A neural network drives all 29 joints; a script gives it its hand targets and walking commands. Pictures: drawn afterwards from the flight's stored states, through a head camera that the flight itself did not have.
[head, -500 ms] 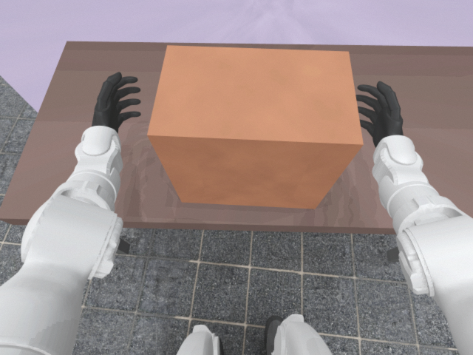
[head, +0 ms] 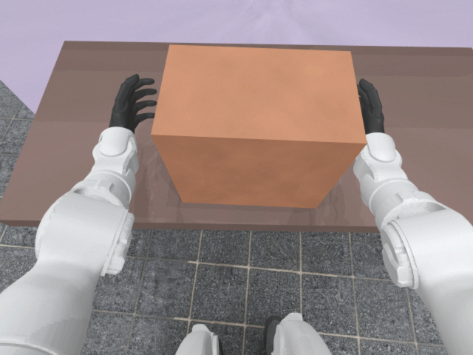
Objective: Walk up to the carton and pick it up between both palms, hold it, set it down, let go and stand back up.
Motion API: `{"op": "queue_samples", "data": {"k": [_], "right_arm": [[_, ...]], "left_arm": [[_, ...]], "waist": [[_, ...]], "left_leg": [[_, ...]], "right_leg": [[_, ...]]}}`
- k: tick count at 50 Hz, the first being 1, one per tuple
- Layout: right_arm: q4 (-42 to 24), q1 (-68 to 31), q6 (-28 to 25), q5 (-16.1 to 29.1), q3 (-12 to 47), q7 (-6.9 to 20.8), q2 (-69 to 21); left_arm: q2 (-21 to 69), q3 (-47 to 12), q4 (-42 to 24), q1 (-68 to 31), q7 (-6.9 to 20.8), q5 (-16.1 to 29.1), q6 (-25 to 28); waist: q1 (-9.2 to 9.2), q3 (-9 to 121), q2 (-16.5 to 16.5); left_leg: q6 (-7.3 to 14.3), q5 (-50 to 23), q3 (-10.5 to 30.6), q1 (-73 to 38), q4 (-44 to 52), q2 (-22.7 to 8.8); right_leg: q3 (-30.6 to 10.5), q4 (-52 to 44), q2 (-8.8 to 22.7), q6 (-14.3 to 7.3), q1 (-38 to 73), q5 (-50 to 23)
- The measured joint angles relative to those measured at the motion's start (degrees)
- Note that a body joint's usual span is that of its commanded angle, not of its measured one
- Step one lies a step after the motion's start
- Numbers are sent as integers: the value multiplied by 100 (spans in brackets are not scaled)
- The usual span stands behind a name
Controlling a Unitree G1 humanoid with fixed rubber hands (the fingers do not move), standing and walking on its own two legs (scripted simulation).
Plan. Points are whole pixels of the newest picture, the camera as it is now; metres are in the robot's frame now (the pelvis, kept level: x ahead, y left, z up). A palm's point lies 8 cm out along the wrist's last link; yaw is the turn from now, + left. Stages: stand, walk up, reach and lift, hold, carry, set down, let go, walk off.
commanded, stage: reach and lift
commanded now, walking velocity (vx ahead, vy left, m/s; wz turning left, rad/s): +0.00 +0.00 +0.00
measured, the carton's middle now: (253, 138) +0.49 -0.02 +0.00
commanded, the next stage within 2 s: none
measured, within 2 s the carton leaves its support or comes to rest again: neither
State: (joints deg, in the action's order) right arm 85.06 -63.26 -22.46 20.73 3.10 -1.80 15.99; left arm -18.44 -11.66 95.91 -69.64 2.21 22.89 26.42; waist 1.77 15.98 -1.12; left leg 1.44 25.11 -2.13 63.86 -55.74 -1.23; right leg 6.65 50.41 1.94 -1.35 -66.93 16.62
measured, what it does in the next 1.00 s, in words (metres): stands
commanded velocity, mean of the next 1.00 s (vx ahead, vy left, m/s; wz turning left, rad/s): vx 0.00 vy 0.00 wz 0.00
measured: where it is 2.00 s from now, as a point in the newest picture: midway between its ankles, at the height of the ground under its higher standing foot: outside the picture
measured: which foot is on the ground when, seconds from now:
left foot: down 0.00-1.00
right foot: down 0.00-1.00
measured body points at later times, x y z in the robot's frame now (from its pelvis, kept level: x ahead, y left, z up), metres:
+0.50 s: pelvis +0.00 +0.00 +0.01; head +0.15 +0.01 +0.43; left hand +0.50 +0.18 +0.05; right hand +0.48 -0.19 +0.04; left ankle -0.01 +0.10 -0.67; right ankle +0.05 -0.11 -0.67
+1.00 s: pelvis +0.00 +0.00 +0.03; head +0.16 +0.01 +0.44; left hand +0.50 +0.19 +0.05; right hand +0.48 -0.19 +0.04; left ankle -0.01 +0.10 -0.67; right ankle +0.05 -0.11 -0.67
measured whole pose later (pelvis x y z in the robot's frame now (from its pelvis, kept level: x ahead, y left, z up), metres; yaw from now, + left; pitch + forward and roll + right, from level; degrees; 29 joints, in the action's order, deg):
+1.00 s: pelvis +0.00 +0.00 +0.03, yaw +2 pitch +29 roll -1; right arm 78.7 -58.9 -27.6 -9.6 -27.8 -4.0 8.6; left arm -17.2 12.5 97.8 -68.7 2.8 3.3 34.6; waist 3.8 8.6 -1.3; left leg 1.1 21.0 -0.5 54.4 -46.8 0.0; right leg 8.2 41.9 2.5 -1.7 -56.7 13.7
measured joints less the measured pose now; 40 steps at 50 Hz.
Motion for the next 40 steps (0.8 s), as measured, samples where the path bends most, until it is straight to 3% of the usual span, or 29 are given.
{"op": "queue_samples", "data": {"k": [4, 14, 30, 40], "right_arm": [[-162, 83, 47, -166, -195, -125, -70], [-115, 73, 66, -599, -573, -201, -263], [-176, 151, 93, -834, -775, -342, -404], [-241, 203, 9, -1224, -1225, -401, -513]], "left_arm": [[11, 29, -29, 29, -12, -39, 59], [248, 367, 94, -69, -182, -358, 73], [223, 504, 182, 0, -177, -434, 162], [168, 877, 154, 18, -124, -739, 274]], "waist": [[70, 30, 22], [28, -22, -19], [90, -57, 3], [173, -149, 74]], "left_leg": [[11, -39, -5, 20, 45, 36], [27, -40, -55, -135, 111, 9], [-25, -87, 21, -304, 251, 35], [-62, -159, 85, -384, 363, 72]], "right_leg": [[-7, -28, 33, 12, -20, -23], [-56, -146, -7, 35, 135, -79], [12, -210, 13, -14, 301, -45], [72, -257, 48, -53, 384, -47]]}}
